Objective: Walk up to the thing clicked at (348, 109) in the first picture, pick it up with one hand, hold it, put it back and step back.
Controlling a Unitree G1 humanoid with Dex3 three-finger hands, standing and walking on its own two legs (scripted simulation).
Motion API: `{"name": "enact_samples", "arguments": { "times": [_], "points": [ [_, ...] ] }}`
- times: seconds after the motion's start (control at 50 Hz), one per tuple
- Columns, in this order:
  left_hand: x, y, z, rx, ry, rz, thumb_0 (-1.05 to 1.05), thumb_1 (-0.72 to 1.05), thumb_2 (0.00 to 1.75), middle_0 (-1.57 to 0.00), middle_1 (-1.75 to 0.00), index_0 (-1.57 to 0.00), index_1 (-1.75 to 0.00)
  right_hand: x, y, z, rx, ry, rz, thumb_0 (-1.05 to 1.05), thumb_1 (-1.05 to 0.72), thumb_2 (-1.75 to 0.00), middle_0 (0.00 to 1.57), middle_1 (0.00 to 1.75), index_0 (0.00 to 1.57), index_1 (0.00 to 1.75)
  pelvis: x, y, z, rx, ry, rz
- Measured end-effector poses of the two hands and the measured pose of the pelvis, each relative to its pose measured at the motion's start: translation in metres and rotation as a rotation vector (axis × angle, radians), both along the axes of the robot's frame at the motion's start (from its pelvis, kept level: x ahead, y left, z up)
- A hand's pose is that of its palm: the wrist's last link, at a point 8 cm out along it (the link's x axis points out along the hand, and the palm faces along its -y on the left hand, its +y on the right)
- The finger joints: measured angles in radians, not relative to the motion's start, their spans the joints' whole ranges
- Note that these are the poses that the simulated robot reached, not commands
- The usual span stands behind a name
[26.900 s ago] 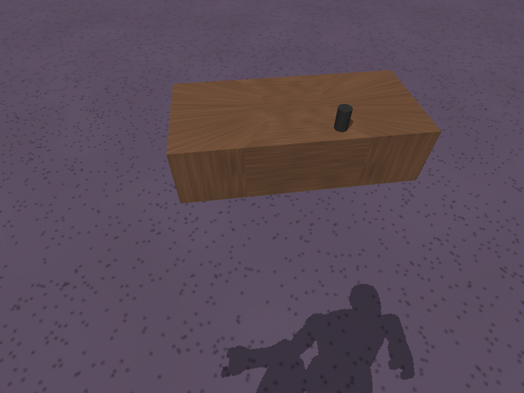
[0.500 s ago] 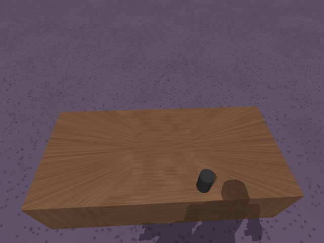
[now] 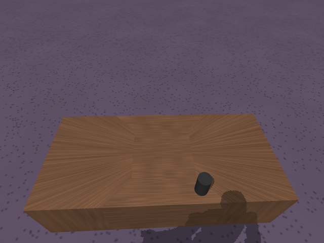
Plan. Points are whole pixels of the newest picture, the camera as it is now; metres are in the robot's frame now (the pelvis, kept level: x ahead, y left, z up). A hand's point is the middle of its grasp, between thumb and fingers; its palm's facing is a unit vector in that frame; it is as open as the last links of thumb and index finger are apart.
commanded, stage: stand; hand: right
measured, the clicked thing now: (203, 184) +0.47 -0.19 -0.40
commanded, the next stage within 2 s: step back in 1.44 s
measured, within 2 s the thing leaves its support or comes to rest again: neither
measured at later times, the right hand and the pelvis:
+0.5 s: hand out of the picture +0.05 -0.24 -0.16, palm faces -0.02 +0.94 -0.34, open 7.3 cm; pelvis +0.00 +0.01 +0.00, yaw +0 degrees
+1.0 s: hand out of the picture +0.07 -0.25 -0.16, palm faces -0.03 +0.94 -0.34, open 7.3 cm; pelvis +0.01 +0.00 +0.00, yaw +0 degrees
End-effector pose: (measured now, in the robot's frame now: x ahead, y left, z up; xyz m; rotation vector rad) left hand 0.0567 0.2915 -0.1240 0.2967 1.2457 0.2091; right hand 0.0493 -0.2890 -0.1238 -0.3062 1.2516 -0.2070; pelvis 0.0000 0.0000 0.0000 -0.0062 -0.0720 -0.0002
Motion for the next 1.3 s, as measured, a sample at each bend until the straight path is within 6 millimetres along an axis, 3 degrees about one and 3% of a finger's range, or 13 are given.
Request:
{"name": "enact_samples", "arguments": {
  "times": [0.36,0.76,1.3],
  "points": [
    [-0.013,0.009,-0.001,0.002,0.049,-0.005,0.00,0.91,0.90,-0.20,-0.30,-0.20,-0.30,-0.014,0.001,0.000,-0.001,0.049,-0.008,0.00,-0.91,-0.90,0.20,0.30,0.21,0.30,-0.002,0.006,0.001,0.005,0.016,-0.004],
    [0.015,0.009,0.005,0.007,-0.003,-0.027,0.00,0.91,0.90,-0.20,-0.30,-0.20,-0.30,0.015,0.001,0.003,0.001,-0.003,0.010,0.00,-0.91,-0.90,0.20,0.30,0.21,0.30,0.006,0.007,0.002,0.006,0.023,-0.002],
    [0.014,0.007,0.005,0.012,0.020,-0.012,0.00,0.91,0.90,-0.20,-0.30,-0.20,-0.30,0.022,-0.004,0.002,0.005,0.021,0.015,0.00,-0.91,-0.90,0.20,0.30,0.21,0.30,0.013,0.002,0.002,0.005,0.036,0.009]
  ]
}}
